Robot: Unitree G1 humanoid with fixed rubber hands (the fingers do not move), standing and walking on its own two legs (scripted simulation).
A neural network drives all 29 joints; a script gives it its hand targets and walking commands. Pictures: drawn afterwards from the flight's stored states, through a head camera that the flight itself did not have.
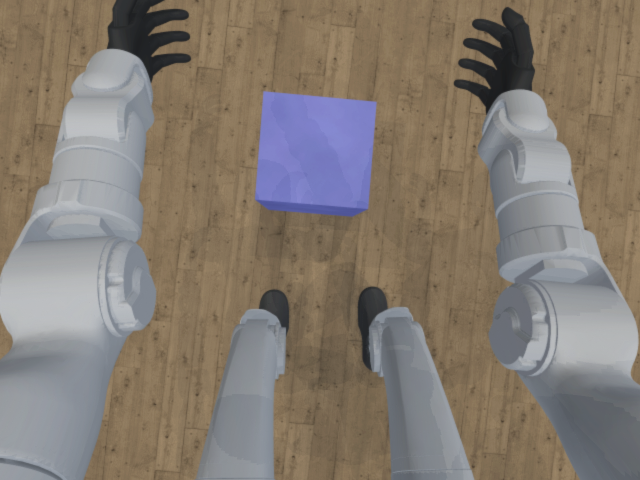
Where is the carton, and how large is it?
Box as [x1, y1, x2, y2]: [255, 91, 376, 216]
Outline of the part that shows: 263,91 255,199 268,209 352,216 366,209 368,204 376,102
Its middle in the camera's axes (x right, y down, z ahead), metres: -0.02 -0.17 +0.84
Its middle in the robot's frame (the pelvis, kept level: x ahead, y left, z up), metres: +0.52 +0.01 -0.52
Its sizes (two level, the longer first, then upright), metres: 0.210 0.200 0.250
